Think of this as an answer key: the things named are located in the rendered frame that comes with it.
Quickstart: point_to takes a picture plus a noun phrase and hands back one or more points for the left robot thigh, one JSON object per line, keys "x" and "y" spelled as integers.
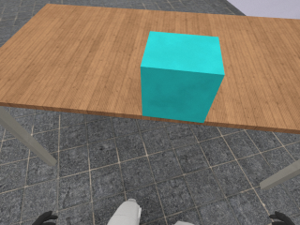
{"x": 128, "y": 213}

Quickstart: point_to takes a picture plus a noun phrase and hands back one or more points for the table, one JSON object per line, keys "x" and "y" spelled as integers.
{"x": 83, "y": 59}

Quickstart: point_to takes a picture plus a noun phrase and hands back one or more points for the robot right hand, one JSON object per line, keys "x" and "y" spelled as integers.
{"x": 286, "y": 220}

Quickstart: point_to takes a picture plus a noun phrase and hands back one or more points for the robot left hand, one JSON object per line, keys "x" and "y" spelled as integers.
{"x": 44, "y": 217}

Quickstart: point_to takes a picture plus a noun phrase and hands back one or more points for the carton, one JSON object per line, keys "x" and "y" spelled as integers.
{"x": 180, "y": 76}

